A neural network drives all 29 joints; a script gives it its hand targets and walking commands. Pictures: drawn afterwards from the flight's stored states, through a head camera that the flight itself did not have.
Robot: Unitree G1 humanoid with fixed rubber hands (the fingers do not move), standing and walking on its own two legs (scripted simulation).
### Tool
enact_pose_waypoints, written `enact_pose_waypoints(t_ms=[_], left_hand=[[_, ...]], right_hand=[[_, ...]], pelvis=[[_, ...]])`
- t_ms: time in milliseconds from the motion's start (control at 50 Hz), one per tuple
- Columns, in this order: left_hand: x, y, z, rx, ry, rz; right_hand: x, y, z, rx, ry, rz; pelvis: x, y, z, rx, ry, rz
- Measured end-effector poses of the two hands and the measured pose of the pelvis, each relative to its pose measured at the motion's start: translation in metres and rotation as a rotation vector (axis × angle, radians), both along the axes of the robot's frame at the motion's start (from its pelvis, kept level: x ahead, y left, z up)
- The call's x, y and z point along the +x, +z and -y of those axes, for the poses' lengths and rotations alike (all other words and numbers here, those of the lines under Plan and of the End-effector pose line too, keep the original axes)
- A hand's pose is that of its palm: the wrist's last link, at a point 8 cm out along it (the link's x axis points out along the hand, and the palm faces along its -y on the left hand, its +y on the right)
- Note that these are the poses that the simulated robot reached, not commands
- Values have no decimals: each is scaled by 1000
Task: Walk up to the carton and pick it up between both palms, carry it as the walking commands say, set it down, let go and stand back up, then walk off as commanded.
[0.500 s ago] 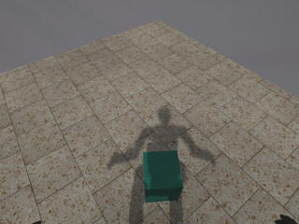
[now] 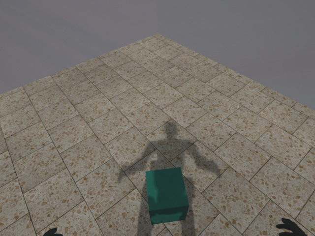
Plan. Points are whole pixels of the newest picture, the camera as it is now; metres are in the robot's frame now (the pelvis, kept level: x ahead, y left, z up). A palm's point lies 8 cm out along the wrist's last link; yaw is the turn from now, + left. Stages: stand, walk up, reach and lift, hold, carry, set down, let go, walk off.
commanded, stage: walk up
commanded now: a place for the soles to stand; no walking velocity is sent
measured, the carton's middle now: (165, 196) +0.47 -0.02 -0.64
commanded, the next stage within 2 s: reach and lift in 1.12 s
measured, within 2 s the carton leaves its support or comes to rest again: neither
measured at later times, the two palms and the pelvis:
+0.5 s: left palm out of the picture +0.14 +0.28 -0.09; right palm out of the picture +0.10 -0.39 -0.10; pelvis +0.04 -0.05 +0.00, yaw +1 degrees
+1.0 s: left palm out of the picture +0.16 +0.28 -0.09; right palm (299, 215) +0.19 -0.35 -0.08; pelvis +0.05 -0.04 +0.01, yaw +4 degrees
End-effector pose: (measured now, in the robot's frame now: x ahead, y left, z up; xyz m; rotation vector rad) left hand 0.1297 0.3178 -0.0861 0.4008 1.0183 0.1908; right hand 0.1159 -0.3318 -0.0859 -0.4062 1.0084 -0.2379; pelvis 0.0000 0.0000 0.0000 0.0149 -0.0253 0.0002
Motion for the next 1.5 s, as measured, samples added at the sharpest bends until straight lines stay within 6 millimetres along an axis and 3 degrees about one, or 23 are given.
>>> enact_pose_waypoints(t_ms=[100, 240, 320, 440, 600, 700, 780, 900, 1120, 1220, 1380, 1500], left_hand=[[5, 4, 0, -6, -10, -12], [18, 6, 15, 11, -40, -36], [12, 1, 27, 24, -11, -62], [7, -3, 35, 18, 43, -70], [31, -8, 53, -44, 66, -30], [42, -3, 51, -41, 81, -4], [44, 1, 44, -32, 98, 4], [37, 2, 37, -27, 121, -10], [16, -2, 32, -39, 145, -58], [42, 7, 39, -41, 82, 21], [73, 1, 53, -58, 75, 28], [107, -15, 65, -96, 82, 70]], right_hand=[[-5, 4, 8, -18, -14, -8], [-49, 5, 63, -101, -79, -118], [-54, -3, 77, -91, -93, -176], [-34, -9, 65, -55, -45, -196], [16, -9, 43, -2, 13, -140], [52, -2, 38, 2, 37, -83], [70, 2, 33, 4, 54, -59], [79, 4, 25, 11, 72, -60], [73, 4, 17, 14, 82, -91], [96, 14, 5, 44, 89, 0], [99, -2, 1, 90, 47, -18], [137, -16, -11, 128, 53, 45]], pelvis=[[2, 3, 3, 11, -9, -8], [11, 0, 27, -1, -28, -9], [18, -2, 43, -10, -22, -5], [29, 0, 49, -10, 8, 0], [46, 4, 51, -20, 41, 5], [50, 6, 50, -21, 55, 5], [51, 8, 48, -21, 62, 5], [51, 10, 45, -22, 70, 5], [51, 13, 39, -24, 77, 3], [40, 6, 39, -24, 37, -26], [34, -4, 38, -15, -2, -43], [33, -19, 39, -9, -10, -111]])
